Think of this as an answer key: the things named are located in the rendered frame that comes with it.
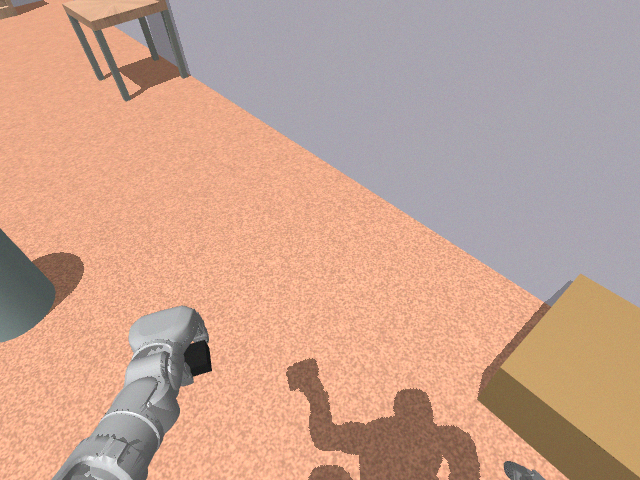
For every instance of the chair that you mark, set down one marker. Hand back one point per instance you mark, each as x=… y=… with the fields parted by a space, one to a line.
x=100 y=14

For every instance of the right robot hand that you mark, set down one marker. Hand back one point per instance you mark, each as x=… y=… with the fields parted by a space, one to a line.
x=517 y=472

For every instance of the left robot hand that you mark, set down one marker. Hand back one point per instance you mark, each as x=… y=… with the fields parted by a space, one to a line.
x=180 y=325

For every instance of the bookshelf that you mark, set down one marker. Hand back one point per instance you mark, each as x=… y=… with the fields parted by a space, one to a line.
x=7 y=9

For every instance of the left robot arm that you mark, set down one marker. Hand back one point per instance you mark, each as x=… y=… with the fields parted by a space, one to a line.
x=132 y=430

